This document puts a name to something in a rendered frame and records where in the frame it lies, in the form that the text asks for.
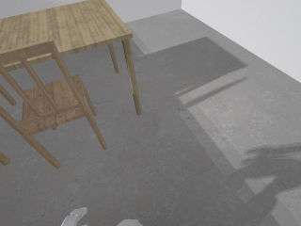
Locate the robot left hand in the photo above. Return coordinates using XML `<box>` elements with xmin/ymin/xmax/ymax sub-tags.
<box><xmin>61</xmin><ymin>207</ymin><xmax>87</xmax><ymax>226</ymax></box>

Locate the chair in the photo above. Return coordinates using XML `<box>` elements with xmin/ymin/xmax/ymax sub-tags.
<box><xmin>0</xmin><ymin>39</ymin><xmax>108</xmax><ymax>169</ymax></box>

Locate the table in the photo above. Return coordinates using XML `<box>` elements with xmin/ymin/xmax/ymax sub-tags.
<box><xmin>0</xmin><ymin>0</ymin><xmax>142</xmax><ymax>166</ymax></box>

